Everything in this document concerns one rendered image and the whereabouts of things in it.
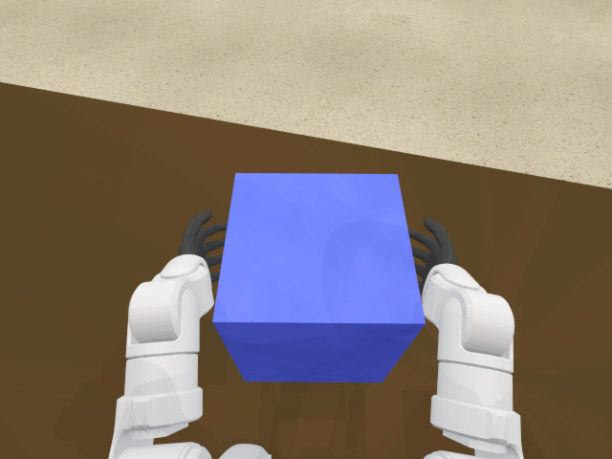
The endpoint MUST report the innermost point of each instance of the robot left forearm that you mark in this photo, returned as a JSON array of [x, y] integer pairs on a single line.
[[161, 394]]

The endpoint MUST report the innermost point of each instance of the robot left hand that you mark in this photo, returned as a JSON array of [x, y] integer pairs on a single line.
[[194, 237]]

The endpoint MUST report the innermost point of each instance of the carton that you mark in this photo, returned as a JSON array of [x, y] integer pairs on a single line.
[[317, 281]]

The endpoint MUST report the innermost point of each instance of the robot right hand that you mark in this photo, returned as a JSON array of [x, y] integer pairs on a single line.
[[441, 251]]

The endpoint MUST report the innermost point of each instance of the robot right forearm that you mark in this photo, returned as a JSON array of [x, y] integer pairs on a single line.
[[474, 401]]

